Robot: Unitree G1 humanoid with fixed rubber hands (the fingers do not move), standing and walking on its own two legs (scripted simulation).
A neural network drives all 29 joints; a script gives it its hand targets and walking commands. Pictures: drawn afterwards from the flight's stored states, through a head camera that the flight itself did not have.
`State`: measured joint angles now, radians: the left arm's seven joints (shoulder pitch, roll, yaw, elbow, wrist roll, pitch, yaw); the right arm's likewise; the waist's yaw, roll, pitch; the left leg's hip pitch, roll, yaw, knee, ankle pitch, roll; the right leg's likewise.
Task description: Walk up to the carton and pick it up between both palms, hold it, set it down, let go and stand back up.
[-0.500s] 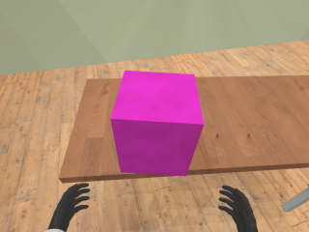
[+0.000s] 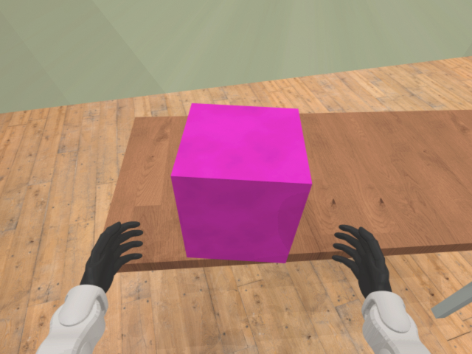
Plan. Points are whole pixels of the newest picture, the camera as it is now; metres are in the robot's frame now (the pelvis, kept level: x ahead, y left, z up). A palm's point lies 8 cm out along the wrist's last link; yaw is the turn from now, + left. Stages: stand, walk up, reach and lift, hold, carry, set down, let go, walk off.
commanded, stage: reach and lift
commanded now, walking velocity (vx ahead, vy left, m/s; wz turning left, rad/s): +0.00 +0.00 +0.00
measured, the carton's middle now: (240, 186) +0.42 +0.02 +0.04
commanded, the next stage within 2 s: none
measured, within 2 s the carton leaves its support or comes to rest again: neither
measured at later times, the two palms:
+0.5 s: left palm (107, 216) +0.29 +0.22 +0.11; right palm (382, 227) +0.28 -0.20 +0.11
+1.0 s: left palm (109, 154) +0.36 +0.22 +0.18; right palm (383, 169) +0.35 -0.20 +0.17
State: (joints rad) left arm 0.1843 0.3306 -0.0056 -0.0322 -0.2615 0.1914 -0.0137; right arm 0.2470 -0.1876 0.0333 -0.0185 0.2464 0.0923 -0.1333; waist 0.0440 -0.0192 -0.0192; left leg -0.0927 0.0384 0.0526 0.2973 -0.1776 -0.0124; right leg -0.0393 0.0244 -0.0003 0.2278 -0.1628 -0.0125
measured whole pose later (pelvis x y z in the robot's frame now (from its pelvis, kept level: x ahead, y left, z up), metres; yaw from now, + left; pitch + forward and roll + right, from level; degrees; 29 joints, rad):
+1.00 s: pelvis -0.03 +0.00 +0.00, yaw +1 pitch +1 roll -1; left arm -0.63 0.39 0.11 0.28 -0.26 0.66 0.01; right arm -0.60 -0.33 -0.04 0.37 0.38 0.48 -0.16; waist -0.05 -0.03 -0.04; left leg -0.19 0.02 0.03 0.31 -0.14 0.00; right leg -0.14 0.01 -0.01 0.26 -0.14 -0.01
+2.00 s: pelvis -0.03 +0.00 +0.00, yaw +2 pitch +7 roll -1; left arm -1.15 0.46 -0.05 1.04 -0.35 0.39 0.01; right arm -1.11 -0.33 0.01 1.00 0.36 0.40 -0.13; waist -0.09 0.00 -0.16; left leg -0.35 0.03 -0.02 0.34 -0.12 -0.01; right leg -0.28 0.02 -0.04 0.26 -0.11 -0.01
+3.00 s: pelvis -0.03 +0.00 -0.01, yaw +1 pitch +13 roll -1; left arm -0.97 0.22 0.08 1.28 -0.14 -0.12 0.06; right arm -0.89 -0.14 -0.09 1.14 0.19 -0.05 -0.17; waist -0.06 0.00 -0.20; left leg -0.47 0.03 0.00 0.38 -0.14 0.00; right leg -0.42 0.02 -0.02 0.32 -0.13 0.00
